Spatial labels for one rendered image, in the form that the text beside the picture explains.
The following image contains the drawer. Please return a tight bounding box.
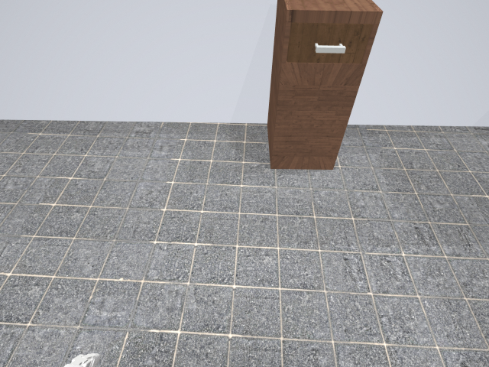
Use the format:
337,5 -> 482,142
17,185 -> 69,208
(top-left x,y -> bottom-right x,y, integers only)
287,22 -> 373,63

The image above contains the cabinet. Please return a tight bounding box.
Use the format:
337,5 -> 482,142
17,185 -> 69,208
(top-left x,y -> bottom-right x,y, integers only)
267,0 -> 383,170

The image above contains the handle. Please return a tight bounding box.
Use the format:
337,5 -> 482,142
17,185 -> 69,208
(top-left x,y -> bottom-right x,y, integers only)
315,43 -> 346,54

